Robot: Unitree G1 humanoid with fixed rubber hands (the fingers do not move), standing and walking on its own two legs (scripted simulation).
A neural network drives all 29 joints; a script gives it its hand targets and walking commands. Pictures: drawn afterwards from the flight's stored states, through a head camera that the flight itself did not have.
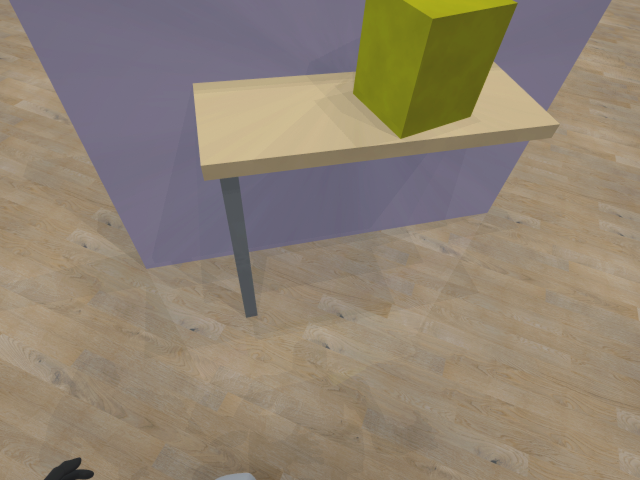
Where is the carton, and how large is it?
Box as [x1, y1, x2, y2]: [353, 0, 517, 138]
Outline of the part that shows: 366,0 353,93 400,138 470,116 517,3 512,0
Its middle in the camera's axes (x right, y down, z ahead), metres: +0.22 -0.40 +0.85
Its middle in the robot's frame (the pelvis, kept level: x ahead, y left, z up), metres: +0.91 -0.24 +0.08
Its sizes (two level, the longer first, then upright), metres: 0.210 0.200 0.250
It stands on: a table, 0.71 m high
